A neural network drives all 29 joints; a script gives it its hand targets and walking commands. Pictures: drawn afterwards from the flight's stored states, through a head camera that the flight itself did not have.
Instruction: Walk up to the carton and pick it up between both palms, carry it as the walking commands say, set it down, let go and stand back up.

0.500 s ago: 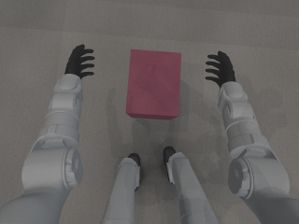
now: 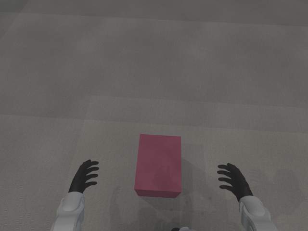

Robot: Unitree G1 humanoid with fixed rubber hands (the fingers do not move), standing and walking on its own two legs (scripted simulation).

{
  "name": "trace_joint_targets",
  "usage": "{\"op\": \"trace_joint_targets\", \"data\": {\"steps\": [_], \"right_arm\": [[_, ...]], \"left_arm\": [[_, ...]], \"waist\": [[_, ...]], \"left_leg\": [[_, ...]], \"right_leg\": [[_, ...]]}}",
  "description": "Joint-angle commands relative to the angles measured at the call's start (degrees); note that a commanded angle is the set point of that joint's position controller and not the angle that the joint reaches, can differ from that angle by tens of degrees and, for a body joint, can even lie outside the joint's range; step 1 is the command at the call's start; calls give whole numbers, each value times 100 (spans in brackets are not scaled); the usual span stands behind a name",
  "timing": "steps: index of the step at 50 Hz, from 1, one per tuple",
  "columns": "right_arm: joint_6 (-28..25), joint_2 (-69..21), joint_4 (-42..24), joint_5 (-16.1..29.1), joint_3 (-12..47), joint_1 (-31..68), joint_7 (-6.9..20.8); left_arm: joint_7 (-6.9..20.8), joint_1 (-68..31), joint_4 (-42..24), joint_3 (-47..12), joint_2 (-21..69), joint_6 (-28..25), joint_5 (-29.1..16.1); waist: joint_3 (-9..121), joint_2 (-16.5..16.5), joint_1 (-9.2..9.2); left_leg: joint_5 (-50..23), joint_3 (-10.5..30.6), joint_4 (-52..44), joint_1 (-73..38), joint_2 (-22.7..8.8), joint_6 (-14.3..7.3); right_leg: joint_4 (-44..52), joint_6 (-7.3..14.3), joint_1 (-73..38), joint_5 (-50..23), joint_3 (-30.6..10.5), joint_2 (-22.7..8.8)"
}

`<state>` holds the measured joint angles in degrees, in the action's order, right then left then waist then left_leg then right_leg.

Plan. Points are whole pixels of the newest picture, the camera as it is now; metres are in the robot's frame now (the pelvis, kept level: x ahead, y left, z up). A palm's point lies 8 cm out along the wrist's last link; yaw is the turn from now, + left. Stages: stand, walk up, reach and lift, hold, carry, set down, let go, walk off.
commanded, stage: let go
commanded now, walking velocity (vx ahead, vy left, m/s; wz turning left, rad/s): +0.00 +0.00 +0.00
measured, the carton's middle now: (158, 167) +0.41 -0.03 -0.61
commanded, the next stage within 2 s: stand in 0.62 s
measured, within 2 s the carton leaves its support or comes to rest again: neither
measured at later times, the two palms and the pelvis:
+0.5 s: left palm out of the picture +0.11 +0.25 -0.05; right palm out of the picture +0.12 -0.21 -0.06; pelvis -0.04 +0.02 +0.02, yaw -1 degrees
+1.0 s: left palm out of the picture +0.09 +0.27 -0.06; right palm out of the picture +0.12 -0.29 -0.07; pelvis -0.01 -0.01 +0.01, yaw +0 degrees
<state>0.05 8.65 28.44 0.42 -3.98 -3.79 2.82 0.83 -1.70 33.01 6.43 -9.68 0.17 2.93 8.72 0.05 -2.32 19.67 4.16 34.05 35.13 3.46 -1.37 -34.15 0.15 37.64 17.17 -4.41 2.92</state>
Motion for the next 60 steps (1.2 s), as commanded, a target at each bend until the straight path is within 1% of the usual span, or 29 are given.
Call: {"op": "trace_joint_targets", "data": {"steps": [1, 2, 9, 13, 14, 15, 16, 17, 18, 21, 23, 25, 29, 31, 32, 33, 34, 35, 36, 38, 39, 42, 43, 44, 48, 49, 52, 55, 60], "right_arm": [[-236, 626, -888, -5, -43, -667, -34], [-254, 694, -1134, -68, -136, -932, -34], [107, 928, -1023, 74, 54, -869, 158], [334, 969, -1154, 79, 139, -680, 201], [418, 989, -1091, 113, 186, -726, 208], [467, 1048, -1209, 32, 74, -671, 202], [522, 977, -1234, 47, 152, -555, 205], [613, 986, -1239, -55, 36, -602, 215], [665, 966, -1256, -81, 52, -520, 201], [804, 936, -1269, -263, -108, -431, 159], [880, 895, -1369, -263, -127, -384, 176], [973, 884, -1447, -342, -202, -393, 136], [1227, 992, -1657, -315, -108, -324, 30], [1338, 1037, -1659, -322, -50, -258, -56], [781, 1286, -460, -151, -147, -274, -265], [581, 1273, -318, -200, -163, -437, -349], [436, 1301, -242, -234, -191, -470, -345], [325, 1287, -151, -219, -207, -548, -366], [225, 1424, -69, -256, -201, -658, -372], [97, 1370, 181, -262, -221, -617, -381], [50, 1452, 214, -276, -255, -463, -376], [-35, 1449, 488, -267, -195, -595, -380], [-68, 1567, 563, -277, -236, -525, -368], [-75, 1637, 568, -285, -250, -455, -379], [-154, 1732, 823, -241, -263, -621, -393], [-166, 1748, 853, -250, -247, -539, -397], [-172, 1808, 985, -249, -259, -509, -413], [-173, 1820, 1120, -245, -218, -563, -427], [-162, 1814, 1356, -253, -189, -617, -448]], "left_arm": [[-25, 451, -1030, 42, -624, -215, -177], [-21, 746, -1300, 6, -639, -230, -133], [67, 1177, -1337, -156, -736, 124, -268], [174, 1145, -1309, -237, -774, 344, -351], [210, 1159, -1297, -283, -808, 432, -301], [234, 1192, -1218, -335, -757, 465, -361], [267, 1123, -1203, -362, -798, 515, -350], [323, 1111, -1248, -394, -709, 575, -355], [321, 970, -1393, -398, -738, 595, -283], [341, 825, -1499, -471, -682, 643, -274], [321, 786, -1589, -346, -717, 654, -180], [285, 797, -1627, -241, -752, 609, -74], [122, 971, -1627, -9, -855, 500, -20], [91, 1014, -1517, -86, -894, 514, -110], [-112, 1478, -456, -10, -1310, 324, -120], [-171, 1333, -472, 32, -1465, 232, -74], [-152, 1300, -412, 28, -1448, 200, -124], [-169, 1272, -407, -4, -1333, 120, -103], [-172, 1365, -395, -20, -1367, 61, -97], [-172, 1195, -288, -126, -1320, -70, -56], [-182, 1277, -215, -142, -1263, -93, -68], [-192, 1259, 6, -134, -1481, -143, -46], [-193, 1245, 18, -86, -1493, -149, -51], [-184, 1370, 121, -109, -1500, -164, -81], [-206, 1314, 275, -106, -1568, -205, -97], [-203, 1382, 296, -125, -1650, -220, -77], [-224, 1362, 414, -88, -1788, -233, -79], [-237, 1355, 557, -113, -1730, -246, -84], [-257, 1397, 807, -143, -1826, -245, -94]], "waist": [[1452, -143, -16], [1464, -225, -63], [-238, -612, 219], [-792, -137, 200], [-1001, -287, 224], [-1085, -48, 95], [-1270, 81, 216], [-1344, 120, 31], [-1417, -35, 117], [-1758, 60, 10], [-1557, 31, 88], [-1549, 46, 107], [-936, -35, 301], [-910, -136, 372], [-451, -333, 411], [-491, 59, 321], [-478, -212, 276], [-558, -172, 247], [-636, -349, 258], [-605, 19, 149], [-638, -212, 241], [-884, 270, 165], [-809, 106, 244], [-693, 227, 267], [-426, -103, 187], [-451, 68, 199], [-352, -89, 200], [-392, 179, 214], [-653, 8, 241]], "left_leg": [[-3610, -106, -474, -1879, -39, 176], [-3765, -83, -562, -2277, -47, 207], [-2761, -52, -1090, -2800, -189, 301], [-1507, -155, -1354, -2552, -207, 224], [-1118, -170, -1483, -2354, -230, 193], [-1016, -181, -1502, -2269, -248, 174], [-697, -181, -1557, -2137, -255, 121], [-478, -212, -1615, -2119, -275, 130], [-189, -219, -1648, -2025, -291, 118], [-36, -186, -1699, -1890, -330, 94], [92, -150, -1679, -1942, -360, 67], [36, -140, -1623, -2035, -394, 62], [-1167, -195, -1271, -2696, -362, 188], [-1320, -198, -1080, -2952, -342, 188], [-932, -26, -806, -2253, -339, 275], [-502, 60, -930, -2224, -285, 289], [-443, 65, -879, -2390, -278, 232], [-538, 98, -880, -2477, -358, 190], [-564, 113, -810, -2432, -376, 125], [-946, 323, -879, -2589, -563, 71], [-1213, 249, -891, -2464, -537, 98], [-1417, 405, -942, -2393, -596, 98], [-1747, 391, -899, -2403, -640, 72], [-1819, 335, -812, -2502, -586, 68], [-1985, 298, -838, -2712, -659, 68], [-1816, 361, -863, -2742, -645, 73], [-1851, 342, -851, -2765, -635, 69], [-1951, 350, -865, -2726, -646, 68], [-1799, 393, -950, -2644, -630, 39]], "right_leg": [[312, -220, -2568, -4045, 50, -109], [460, -181, -2686, -3922, 43, -61], [998, -23, -2664, -1717, 317, 11], [1070, 10, -3128, -1107, 417, 10], [1055, 25, -3287, -958, 420, 31], [993, -19, -3372, -1009, 455, 60], [1004, -20, -3478, -765, 460, 36], [1001, -43, -3503, -682, 482, 73], [939, -44, -3623, -581, 501, 53], [893, -76, -3715, -478, 502, 85], [816, -107, -3882, -363, 532, 77], [795, -134, -3908, -356, 505, 24], [819, -64, -3708, -782, 375, 16], [836, -7, -3383, -714, 348, -50], [867, -32, -3018, -876, -159, -417], [969, -65, -2890, -334, -239, -437], [1065, -45, -2722, -125, -340, -492], [1135, 27, -2637, -150, -435, -571], [1130, 92, -2581, -294, -481, -592], [919, 80, -2432, -881, -279, -472], [900, 91, -2500, -1119, -289, -496], [932, 85, -2413, -1557, -428, -538], [847, 112, -2529, -1698, -369, -552], [881, 121, -2472, -1892, -418, -565], [813, 187, -2654, -2017, -430, -615], [873, 183, -2610, -1937, -471, -599], [906, 183, -2764, -2124, -518, -634], [936, 178, -2878, -2361, -528, -663], [1029, 154, -2851, -2161, -593, -668]]}}
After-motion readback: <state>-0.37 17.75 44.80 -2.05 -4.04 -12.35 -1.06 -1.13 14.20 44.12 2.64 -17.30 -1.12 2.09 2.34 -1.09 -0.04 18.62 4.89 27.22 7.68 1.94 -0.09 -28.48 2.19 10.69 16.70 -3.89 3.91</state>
